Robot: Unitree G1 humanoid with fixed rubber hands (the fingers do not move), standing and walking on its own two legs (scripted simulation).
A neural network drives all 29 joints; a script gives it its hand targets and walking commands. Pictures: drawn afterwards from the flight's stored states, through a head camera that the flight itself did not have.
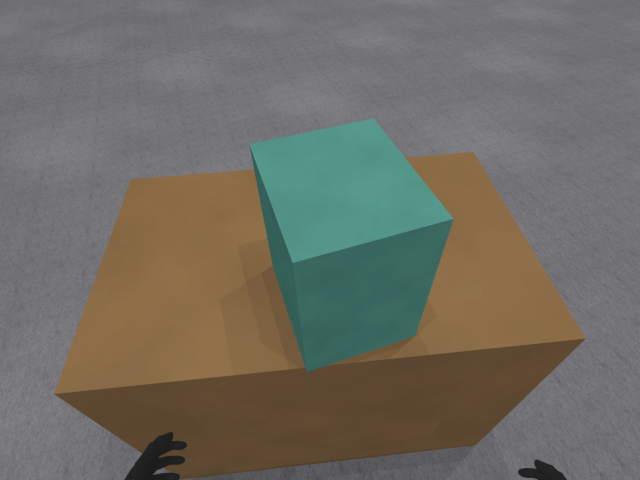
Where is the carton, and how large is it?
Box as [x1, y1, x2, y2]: [249, 118, 453, 371]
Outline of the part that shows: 373,118 249,144 272,264 306,371 413,336 415,334 453,219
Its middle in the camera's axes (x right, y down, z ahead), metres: +0.03 +0.01 +0.59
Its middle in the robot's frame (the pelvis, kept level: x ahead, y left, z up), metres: +0.44 +0.00 +0.02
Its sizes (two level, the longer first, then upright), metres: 0.224 0.188 0.275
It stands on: a pedestal, 0.65 m high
